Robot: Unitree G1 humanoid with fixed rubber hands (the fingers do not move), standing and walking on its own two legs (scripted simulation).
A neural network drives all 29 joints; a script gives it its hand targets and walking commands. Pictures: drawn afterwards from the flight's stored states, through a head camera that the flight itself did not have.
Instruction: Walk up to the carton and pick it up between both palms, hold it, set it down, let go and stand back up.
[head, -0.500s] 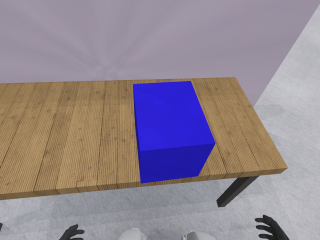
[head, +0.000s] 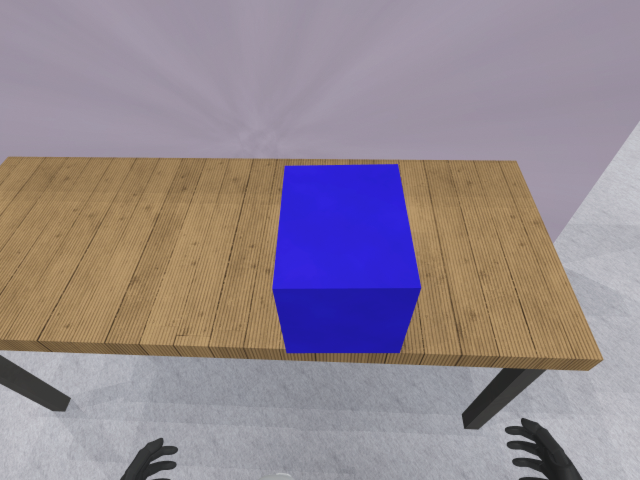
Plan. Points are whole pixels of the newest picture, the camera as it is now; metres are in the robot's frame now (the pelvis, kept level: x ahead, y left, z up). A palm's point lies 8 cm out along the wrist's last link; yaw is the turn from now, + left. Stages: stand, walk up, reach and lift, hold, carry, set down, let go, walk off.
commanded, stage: walk up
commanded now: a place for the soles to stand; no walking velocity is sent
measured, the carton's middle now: (342, 259) +0.47 -0.01 -0.06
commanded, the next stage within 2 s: none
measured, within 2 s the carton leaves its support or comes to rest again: neither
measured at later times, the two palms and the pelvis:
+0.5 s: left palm out of the picture +0.03 +0.29 -0.10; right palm out of the picture +0.11 -0.25 -0.08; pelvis -0.03 +0.01 +0.00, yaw +6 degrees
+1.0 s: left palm out of the picture +0.06 +0.29 -0.10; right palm (530, 450) +0.18 -0.23 -0.08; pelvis +0.01 +0.01 +0.00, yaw +8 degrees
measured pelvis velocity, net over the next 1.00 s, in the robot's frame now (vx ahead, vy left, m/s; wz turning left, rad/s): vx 0.01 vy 0.01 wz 0.14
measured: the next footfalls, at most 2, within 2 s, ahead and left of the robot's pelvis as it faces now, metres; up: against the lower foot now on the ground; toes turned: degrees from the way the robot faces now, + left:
none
